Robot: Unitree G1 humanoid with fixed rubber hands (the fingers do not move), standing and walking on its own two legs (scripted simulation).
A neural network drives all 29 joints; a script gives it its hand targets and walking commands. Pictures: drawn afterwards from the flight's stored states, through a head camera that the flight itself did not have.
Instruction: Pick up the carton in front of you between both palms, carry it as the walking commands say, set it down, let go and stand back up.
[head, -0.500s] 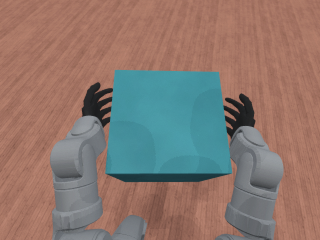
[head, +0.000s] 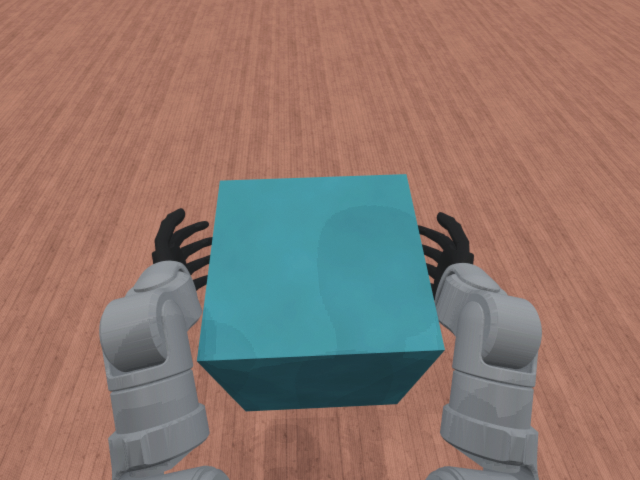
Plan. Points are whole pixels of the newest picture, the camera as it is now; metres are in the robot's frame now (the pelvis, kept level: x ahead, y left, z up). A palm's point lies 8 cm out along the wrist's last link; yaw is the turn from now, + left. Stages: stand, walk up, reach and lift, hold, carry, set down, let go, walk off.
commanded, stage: carry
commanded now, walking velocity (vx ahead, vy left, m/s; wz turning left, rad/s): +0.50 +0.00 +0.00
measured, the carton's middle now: (318, 304) +0.34 -0.01 +0.05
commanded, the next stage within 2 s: none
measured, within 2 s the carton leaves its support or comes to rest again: neither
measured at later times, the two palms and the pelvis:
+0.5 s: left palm (222, 166) +0.56 +0.13 +0.09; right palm (410, 163) +0.58 -0.17 +0.08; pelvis +0.35 -0.04 +0.00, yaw +3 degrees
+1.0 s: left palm (217, 63) +0.89 +0.17 +0.09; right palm (362, 65) +0.88 -0.13 +0.10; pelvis +0.66 +0.02 +0.00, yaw +0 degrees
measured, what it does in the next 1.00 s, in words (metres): walks ahead: right foot, then left foot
